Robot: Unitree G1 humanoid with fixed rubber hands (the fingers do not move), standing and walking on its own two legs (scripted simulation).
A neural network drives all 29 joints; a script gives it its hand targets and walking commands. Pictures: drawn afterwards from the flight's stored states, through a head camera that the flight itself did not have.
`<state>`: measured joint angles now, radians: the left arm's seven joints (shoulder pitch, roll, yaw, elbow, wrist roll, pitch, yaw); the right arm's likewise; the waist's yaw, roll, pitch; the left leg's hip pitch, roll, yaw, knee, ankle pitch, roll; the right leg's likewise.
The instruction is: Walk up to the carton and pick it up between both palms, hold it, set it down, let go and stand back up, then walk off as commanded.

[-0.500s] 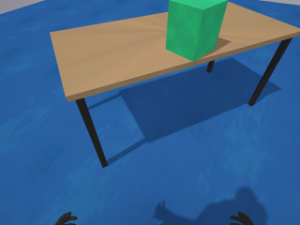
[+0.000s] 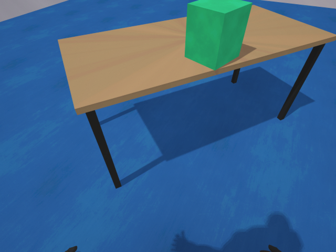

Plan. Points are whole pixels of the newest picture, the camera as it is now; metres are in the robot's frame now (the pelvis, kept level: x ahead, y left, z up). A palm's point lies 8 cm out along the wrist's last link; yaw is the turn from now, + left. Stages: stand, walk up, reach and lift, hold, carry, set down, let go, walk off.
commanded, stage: stand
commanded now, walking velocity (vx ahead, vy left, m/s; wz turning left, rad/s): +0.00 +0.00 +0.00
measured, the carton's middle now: (215, 32) +1.07 -0.21 +0.09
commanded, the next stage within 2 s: none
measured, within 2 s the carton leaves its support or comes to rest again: neither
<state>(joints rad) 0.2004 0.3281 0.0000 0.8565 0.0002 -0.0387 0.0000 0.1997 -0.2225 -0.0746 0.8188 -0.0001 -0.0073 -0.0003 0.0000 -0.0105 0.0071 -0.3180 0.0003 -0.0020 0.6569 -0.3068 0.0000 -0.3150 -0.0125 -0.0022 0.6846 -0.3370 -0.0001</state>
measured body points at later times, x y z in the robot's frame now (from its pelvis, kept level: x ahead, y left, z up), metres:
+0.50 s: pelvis +0.00 +0.00 +0.01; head -0.01 +0.00 +0.46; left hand +0.10 +0.29 -0.11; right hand +0.10 -0.26 -0.12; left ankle +0.03 +0.13 -0.72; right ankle +0.02 -0.12 -0.72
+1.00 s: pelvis -0.01 +0.00 +0.02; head -0.02 +0.01 +0.46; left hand +0.08 +0.29 -0.11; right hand +0.08 -0.26 -0.12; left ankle +0.03 +0.13 -0.72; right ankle +0.02 -0.12 -0.72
